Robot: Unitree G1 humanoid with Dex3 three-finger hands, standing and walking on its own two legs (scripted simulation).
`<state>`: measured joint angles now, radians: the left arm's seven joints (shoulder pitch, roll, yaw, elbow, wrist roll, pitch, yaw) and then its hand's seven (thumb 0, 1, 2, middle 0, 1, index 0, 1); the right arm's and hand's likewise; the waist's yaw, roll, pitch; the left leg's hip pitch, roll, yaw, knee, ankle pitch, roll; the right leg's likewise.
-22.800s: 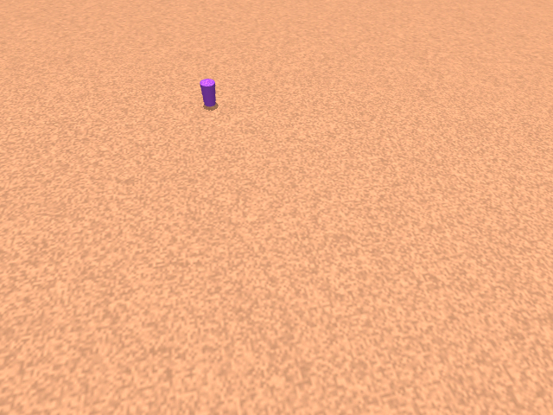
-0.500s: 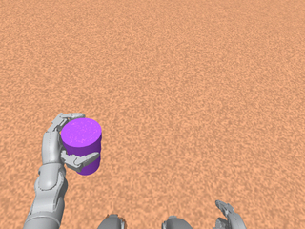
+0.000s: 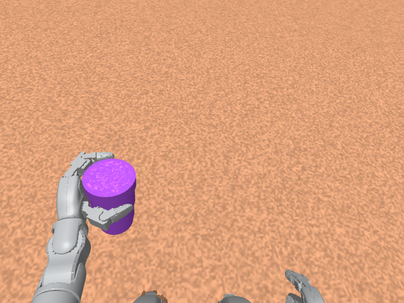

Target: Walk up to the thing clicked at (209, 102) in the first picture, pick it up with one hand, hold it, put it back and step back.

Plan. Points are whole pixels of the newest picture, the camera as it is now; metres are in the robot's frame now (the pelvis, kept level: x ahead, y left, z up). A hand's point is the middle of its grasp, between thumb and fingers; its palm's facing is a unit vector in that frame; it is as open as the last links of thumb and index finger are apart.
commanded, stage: hold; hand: left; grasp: from the side
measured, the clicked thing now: (113, 200) +0.32 +0.17 -0.01
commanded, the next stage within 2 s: none
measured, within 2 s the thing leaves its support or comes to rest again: neither
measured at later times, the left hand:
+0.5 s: hand (106, 191) +0.32 +0.17 +0.03, palm faces +0.17 -0.99 -0.04, open 12.2 cm
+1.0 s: hand (106, 193) +0.31 +0.17 +0.03, palm faces +0.17 -0.99 -0.03, open 12.2 cm
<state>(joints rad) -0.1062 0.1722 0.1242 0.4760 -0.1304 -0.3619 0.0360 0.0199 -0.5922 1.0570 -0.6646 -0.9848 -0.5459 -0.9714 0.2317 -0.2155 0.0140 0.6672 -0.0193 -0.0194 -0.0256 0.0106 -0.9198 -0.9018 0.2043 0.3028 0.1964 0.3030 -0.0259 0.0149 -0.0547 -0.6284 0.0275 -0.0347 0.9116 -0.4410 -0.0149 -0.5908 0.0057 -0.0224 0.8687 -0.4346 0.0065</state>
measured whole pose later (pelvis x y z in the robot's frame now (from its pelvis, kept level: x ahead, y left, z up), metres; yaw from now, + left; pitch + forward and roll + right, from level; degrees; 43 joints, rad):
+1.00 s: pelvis -0.01 +0.00 +0.01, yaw +0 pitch +7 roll -1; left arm -0.09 0.16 0.12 0.46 -0.13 -0.34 0.04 0.02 -0.58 1.04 -0.66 -0.98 -0.55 -0.97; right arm 0.22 -0.22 0.01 0.67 -0.01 -0.04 -0.03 0.01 -0.92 -0.90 0.20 0.30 0.20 0.30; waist -0.03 0.01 -0.04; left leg -0.57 0.03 -0.04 0.86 -0.41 -0.02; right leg -0.54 0.00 -0.02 0.83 -0.41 0.00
